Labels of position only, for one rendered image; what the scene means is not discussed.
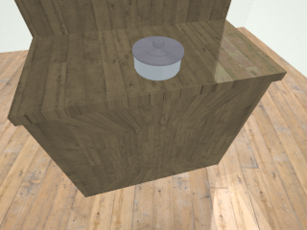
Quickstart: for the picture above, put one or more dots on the lid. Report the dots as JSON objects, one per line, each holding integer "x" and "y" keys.
{"x": 171, "y": 53}

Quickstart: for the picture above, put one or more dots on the table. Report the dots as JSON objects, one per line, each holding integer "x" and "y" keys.
{"x": 107, "y": 127}

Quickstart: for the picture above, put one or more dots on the pot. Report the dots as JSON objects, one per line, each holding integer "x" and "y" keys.
{"x": 156, "y": 73}

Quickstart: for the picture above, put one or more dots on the knob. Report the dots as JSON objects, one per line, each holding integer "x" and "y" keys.
{"x": 158, "y": 42}

